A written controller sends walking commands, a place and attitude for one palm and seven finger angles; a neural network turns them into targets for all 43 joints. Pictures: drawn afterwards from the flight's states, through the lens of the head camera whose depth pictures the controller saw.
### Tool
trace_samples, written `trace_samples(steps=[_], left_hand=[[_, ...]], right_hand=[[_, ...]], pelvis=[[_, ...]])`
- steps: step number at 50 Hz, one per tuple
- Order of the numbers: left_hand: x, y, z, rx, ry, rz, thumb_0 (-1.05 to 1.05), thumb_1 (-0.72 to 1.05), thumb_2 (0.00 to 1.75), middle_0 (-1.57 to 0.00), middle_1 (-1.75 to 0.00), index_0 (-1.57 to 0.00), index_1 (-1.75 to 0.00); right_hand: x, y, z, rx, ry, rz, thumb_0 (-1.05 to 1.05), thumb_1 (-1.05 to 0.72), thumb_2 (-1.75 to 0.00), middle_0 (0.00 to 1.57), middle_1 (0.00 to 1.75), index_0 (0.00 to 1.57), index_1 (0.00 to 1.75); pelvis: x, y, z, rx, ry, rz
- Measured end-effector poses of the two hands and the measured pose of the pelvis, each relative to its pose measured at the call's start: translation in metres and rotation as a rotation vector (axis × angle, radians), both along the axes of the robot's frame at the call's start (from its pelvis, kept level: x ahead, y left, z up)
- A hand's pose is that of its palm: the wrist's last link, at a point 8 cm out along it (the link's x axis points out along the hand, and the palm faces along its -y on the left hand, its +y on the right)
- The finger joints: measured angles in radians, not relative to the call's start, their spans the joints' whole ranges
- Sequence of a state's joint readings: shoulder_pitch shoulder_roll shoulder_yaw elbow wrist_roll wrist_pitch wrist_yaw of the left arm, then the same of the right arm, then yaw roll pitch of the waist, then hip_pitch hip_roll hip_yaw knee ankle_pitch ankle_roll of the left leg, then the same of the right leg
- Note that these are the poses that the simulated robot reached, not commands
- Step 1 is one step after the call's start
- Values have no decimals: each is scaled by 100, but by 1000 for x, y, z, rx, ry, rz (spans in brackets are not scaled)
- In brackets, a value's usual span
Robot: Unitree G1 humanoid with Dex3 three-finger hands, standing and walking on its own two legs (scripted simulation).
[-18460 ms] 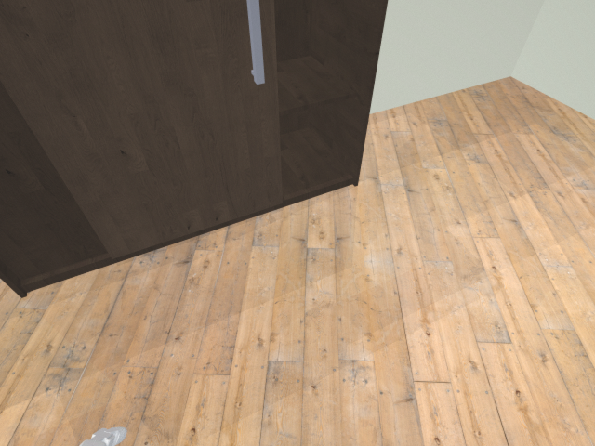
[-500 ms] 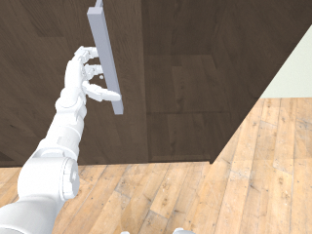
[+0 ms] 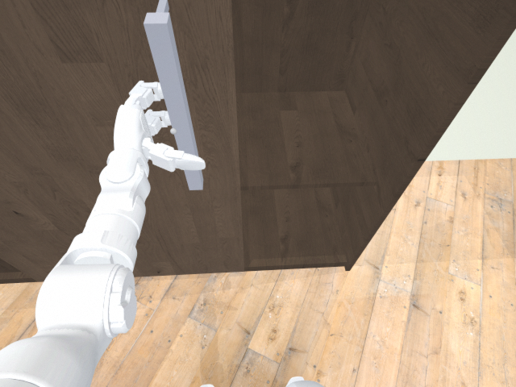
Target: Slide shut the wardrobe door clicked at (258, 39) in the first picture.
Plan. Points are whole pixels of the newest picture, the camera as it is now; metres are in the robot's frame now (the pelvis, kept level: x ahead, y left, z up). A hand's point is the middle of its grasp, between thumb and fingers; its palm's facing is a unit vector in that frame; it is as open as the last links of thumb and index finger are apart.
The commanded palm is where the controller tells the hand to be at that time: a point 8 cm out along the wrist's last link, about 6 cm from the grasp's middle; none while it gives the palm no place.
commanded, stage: slide the fingers in behind the handle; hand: left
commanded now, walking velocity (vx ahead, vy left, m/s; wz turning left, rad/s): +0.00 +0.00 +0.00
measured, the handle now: (183, 113) +0.53 +0.09 +0.12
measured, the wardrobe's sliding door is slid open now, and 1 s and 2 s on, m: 0.41 0.41 0.41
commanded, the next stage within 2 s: grip the handle and tug to test in 1.46 s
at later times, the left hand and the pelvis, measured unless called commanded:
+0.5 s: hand (184, 133) +0.48 +0.09 +0.12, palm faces -0.02 -1.00 -0.01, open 14.0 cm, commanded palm +0.46 +0.14 +0.12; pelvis +0.01 -0.01 +0.00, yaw +0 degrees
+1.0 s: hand (195, 133) +0.48 +0.07 +0.12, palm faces -0.01 -1.00 -0.02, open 14.0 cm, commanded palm +0.45 +0.12 +0.12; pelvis +0.01 -0.01 +0.00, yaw +0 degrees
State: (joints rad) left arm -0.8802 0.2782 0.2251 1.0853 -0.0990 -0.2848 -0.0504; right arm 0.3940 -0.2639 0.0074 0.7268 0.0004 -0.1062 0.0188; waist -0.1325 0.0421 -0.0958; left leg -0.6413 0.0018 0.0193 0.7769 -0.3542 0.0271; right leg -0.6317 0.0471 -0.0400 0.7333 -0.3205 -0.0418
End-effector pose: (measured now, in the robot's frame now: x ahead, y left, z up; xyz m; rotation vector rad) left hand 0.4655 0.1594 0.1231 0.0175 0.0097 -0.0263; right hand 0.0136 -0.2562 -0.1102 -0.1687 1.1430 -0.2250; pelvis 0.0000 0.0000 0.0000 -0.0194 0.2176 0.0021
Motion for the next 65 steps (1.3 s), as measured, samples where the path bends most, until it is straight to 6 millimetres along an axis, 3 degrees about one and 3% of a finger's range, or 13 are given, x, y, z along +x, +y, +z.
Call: trace_samples(steps=[7, 20, 30, 39, 65], left_hand=[[-6, -10, -7, -2, 16, 7, -1, -50, 30, -31, -120, -31, -120], [0, -14, 1, 12, 6, 17, -1, -50, 30, -31, -120, -30, -120], [-3, -21, -8, 1, 34, 11, -1, -50, 30, -30, -120, -30, -120], [-2, -33, 0, 6, 6, -2, -1, -50, 30, -30, -120, -30, -120], [-5, -34, -3, -2, 15, 13, -1, -50, 30, -31, -120, -30, -120]], right_hand=[[18, 1, 1, 8, -42, 9, 1, -90, -90, 20, 30, 20, 30], [40, -7, 3, 5, -73, 21, 1, -90, -90, 20, 30, 20, 30], [41, -13, 4, -2, -63, 19, 1, -90, -90, 20, 30, 20, 30], [38, -12, 0, 14, -58, 12, 1, -90, -90, 20, 30, 20, 30], [28, -4, 0, 10, -45, 31, 1, -90, -90, 20, 30, 20, 30]], pelvis=[[2, -1, 1, 3, -14, -1], [8, -8, 3, 8, -13, 0], [10, -13, 4, 8, -21, 6], [11, -13, 4, 12, -19, 2], [3, -8, 3, 8, -19, 11]])
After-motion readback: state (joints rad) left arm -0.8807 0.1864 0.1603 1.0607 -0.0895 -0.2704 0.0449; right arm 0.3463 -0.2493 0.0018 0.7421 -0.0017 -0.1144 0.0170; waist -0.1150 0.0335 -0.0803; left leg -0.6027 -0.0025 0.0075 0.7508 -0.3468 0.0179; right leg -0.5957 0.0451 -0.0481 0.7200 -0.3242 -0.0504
